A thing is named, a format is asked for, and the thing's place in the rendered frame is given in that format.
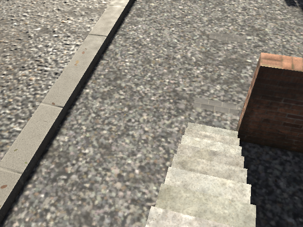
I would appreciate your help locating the stairs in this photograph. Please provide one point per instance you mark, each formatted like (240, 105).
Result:
(206, 184)

